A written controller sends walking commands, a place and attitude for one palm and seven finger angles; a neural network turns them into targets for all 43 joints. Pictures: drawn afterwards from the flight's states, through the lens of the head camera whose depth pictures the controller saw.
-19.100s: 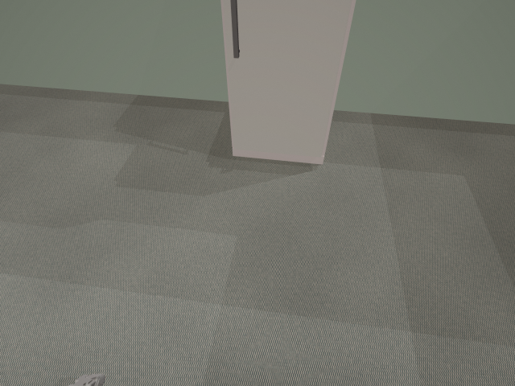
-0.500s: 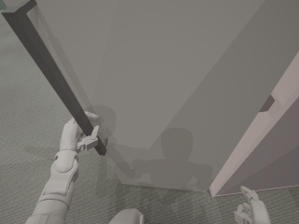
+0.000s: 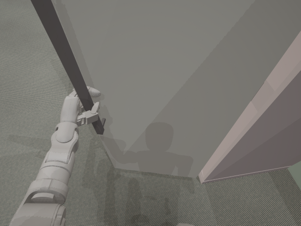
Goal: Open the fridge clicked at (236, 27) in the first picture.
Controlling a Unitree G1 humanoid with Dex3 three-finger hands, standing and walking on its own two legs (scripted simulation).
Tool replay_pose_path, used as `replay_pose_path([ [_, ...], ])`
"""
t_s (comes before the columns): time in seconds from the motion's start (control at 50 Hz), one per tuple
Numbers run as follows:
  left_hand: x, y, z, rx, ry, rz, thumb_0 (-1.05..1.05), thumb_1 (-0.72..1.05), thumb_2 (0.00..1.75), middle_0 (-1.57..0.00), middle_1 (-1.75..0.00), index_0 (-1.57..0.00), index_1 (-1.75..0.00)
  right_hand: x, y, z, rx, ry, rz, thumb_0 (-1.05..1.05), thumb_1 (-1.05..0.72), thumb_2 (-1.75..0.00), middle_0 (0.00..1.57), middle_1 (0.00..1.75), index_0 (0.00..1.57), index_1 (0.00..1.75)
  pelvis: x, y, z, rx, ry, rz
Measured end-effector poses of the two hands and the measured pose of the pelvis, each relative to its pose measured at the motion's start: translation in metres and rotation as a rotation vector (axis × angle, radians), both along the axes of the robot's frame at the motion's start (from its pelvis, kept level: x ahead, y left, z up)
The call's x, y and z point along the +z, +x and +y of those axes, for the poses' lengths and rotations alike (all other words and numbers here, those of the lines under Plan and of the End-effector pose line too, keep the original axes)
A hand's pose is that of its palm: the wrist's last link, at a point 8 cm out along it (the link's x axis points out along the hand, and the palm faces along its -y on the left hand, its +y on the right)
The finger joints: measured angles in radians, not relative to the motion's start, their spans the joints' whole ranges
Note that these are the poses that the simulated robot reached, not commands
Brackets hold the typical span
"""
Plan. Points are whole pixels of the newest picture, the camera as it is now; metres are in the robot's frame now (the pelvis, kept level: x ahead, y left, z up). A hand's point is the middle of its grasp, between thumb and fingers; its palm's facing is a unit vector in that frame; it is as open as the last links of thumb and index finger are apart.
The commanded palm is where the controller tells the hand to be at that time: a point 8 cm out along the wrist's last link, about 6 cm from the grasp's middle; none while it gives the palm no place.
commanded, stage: stop walking and hold the door back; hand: left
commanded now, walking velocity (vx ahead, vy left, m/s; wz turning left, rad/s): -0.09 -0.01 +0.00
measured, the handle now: (82, 78) +0.44 +0.19 +0.14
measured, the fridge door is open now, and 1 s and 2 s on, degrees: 74 75 74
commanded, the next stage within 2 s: loosen the grip on the handle in 0.46 s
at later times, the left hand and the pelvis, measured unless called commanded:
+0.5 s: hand (93, 116) +0.39 +0.17 +0.05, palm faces +0.05 -0.98 -0.17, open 5.5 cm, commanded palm +0.37 +0.23 +0.04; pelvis +0.00 +0.02 +0.00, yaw -2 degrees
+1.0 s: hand (91, 116) +0.39 +0.18 +0.04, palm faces +0.06 -0.99 -0.15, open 12.8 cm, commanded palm +0.36 +0.23 +0.04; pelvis -0.02 +0.01 -0.02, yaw -1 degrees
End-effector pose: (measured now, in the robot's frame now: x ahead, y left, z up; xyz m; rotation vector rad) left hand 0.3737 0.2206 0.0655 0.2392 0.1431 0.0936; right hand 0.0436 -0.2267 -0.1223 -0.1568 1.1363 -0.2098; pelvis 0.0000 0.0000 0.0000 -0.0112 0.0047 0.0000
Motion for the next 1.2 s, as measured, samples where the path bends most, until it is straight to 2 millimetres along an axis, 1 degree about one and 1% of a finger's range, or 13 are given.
replay_pose_path([
  [0.04,0.000,-0.001,-0.001,0.009,0.016,-0.006,0.02,0.65,0.78,-0.44,-1.39,-0.45,-1.40,-0.007,-0.003,-0.007,-0.018,0.000,0.012,0.00,-0.92,-0.90,0.21,0.30,0.20,0.30,-0.002,-0.001,-0.001,0.004,-0.018,-0.014],
  [0.1,-0.001,-0.002,-0.002,0.024,-0.004,0.000,0.02,0.66,0.78,-0.43,-1.39,-0.45,-1.40,-0.004,0.002,-0.018,-0.029,-0.024,-0.003,0.01,-0.92,-0.90,0.21,0.30,0.20,0.30,-0.001,-0.003,0.000,0.000,-0.004,-0.029],
  [0.2,-0.003,-0.001,0.000,0.020,-0.041,0.003,0.01,0.66,0.78,-0.42,-1.39,-0.45,-1.40,0.014,0.025,-0.033,-0.001,-0.110,-0.085,0.01,-0.92,-0.90,0.20,0.30,0.20,0.30,0.001,-0.004,0.006,-0.007,0.009,-0.024],
  [0.28,-0.006,0.000,0.002,-0.007,-0.081,-0.025,0.02,0.65,0.78,-0.43,-1.39,-0.45,-1.40,0.028,0.047,-0.035,0.018,-0.178,-0.168,0.01,-0.91,-0.90,0.20,0.30,0.20,0.30,-0.003,-0.002,0.018,-0.009,-0.014,-0.023],
  [0.38,-0.006,-0.004,0.002,-0.034,-0.100,-0.036,0.02,0.68,0.78,-0.43,-1.39,-0.45,-1.40,0.043,0.069,-0.017,0.036,-0.164,-0.231,0.01,-0.91,-0.90,0.20,0.30,0.20,0.30,0.002,0.000,0.024,-0.021,-0.006,-0.014],
  [0.54,-0.005,-0.011,0.000,-0.024,-0.075,-0.021,0.02,0.70,0.78,-0.42,-1.38,-0.44,-1.40,0.031,0.086,0.015,0.079,-0.046,-0.249,0.01,-0.90,-0.90,0.20,0.30,0.20,0.30,0.004,0.002,0.019,-0.027,-0.011,-0.005],
  [0.6,-0.002,-0.006,0.002,-0.051,-0.027,0.010,0.01,0.67,0.79,-0.42,-1.37,-0.44,-1.40,0.029,0.084,0.018,0.080,-0.023,-0.248,0.01,-0.90,-0.90,0.20,0.30,0.20,0.30,0.005,0.001,0.018,-0.032,0.000,0.002],
  [0.64,-0.003,-0.002,0.005,-0.039,-0.085,0.053,0.00,0.63,0.78,-0.42,-1.38,-0.45,-1.40,0.032,0.082,0.016,0.084,-0.008,-0.276,0.01,-0.90,-0.90,0.20,0.30,0.20,0.30,0.004,0.001,0.016,-0.017,0.017,0.034],
  [0.72,-0.002,-0.004,0.010,0.002,-0.138,0.017,0.01,0.49,0.72,-0.43,-1.38,-0.45,-1.40,0.031,0.071,0.001,0.098,-0.019,-0.308,0.01,-0.90,-0.90,0.21,0.30,0.20,0.30,-0.002,-0.004,0.016,-0.016,0.021,0.068],
  [0.82,-0.003,-0.012,0.011,-0.018,-0.100,-0.058,0.01,0.17,0.56,-0.41,-1.37,-0.45,-1.40,0.024,0.044,-0.022,0.074,-0.062,-0.263,0.01,-0.90,-0.90,0.20,0.30,0.20,0.30,-0.012,-0.013,0.013,-0.017,0.021,0.090],
  [0.94,-0.016,-0.009,0.010,-0.034,-0.086,-0.014,0.00,-0.26,0.35,-0.39,-1.34,-0.42,-1.36,0.019,0.013,-0.036,0.035,-0.108,-0.185,0.01,-0.90,-0.90,0.20,0.30,0.20,0.30,-0.015,-0.019,0.013,-0.014,0.018,0.105],
  [1.06,-0.021,-0.002,0.014,-0.031,-0.087,-0.034,-0.01,-0.46,0.25,-0.34,-1.27,-0.39,-1.30,0.014,-0.001,-0.031,0.012,-0.108,-0.140,0.01,-0.90,-0.90,0.20,0.30,0.20,0.30,-0.017,-0.016,0.016,-0.022,0.017,0.128],
  [1.2,-0.023,-0.003,0.017,-0.035,-0.090,-0.046,-0.01,-0.53,0.21,-0.28,-1.19,-0.35,-1.23,0.006,0.007,-0.013,0.018,-0.061,-0.133,0.01,-0.90,-0.90,0.20,0.30,0.20,0.30,-0.018,-0.009,0.023,-0.025,0.012,0.143],
])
